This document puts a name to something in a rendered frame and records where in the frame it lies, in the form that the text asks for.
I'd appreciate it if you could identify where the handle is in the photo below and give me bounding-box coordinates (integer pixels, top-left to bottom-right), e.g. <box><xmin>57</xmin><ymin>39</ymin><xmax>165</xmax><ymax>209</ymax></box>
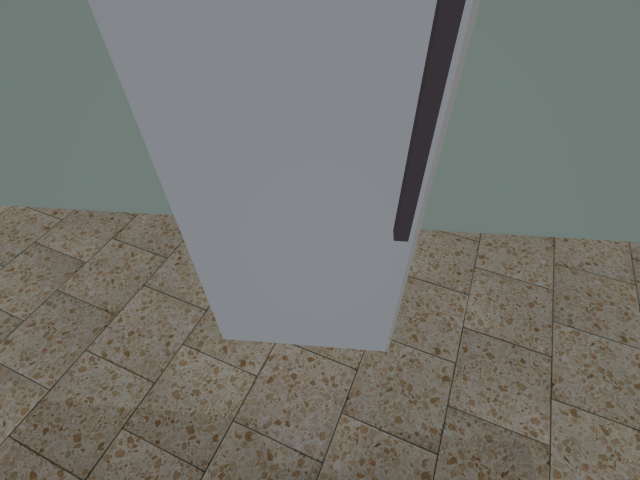
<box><xmin>393</xmin><ymin>0</ymin><xmax>466</xmax><ymax>242</ymax></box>

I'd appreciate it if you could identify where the fridge door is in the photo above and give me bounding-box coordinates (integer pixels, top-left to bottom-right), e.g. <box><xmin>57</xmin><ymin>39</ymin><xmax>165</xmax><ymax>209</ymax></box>
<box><xmin>88</xmin><ymin>0</ymin><xmax>473</xmax><ymax>352</ymax></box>

